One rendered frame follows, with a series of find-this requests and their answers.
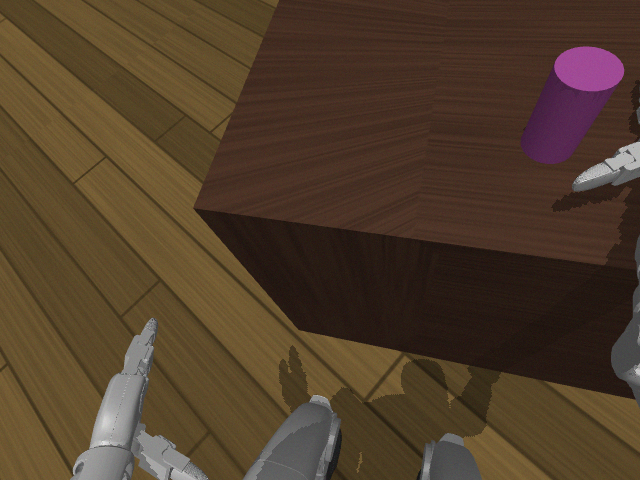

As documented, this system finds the left robot arm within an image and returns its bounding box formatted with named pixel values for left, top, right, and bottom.
left=70, top=446, right=135, bottom=480

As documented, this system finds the left robot hand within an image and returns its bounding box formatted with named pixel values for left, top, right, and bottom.
left=89, top=318, right=209, bottom=480

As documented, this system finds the left robot foot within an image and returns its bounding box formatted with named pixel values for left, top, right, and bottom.
left=324, top=429, right=342, bottom=480

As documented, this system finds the right robot hand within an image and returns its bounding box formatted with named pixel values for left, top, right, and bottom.
left=572, top=98, right=640, bottom=192

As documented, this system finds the right robot arm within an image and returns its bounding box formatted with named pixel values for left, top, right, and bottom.
left=611, top=235, right=640, bottom=408

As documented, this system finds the can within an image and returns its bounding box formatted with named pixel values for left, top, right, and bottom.
left=520, top=46, right=624, bottom=164

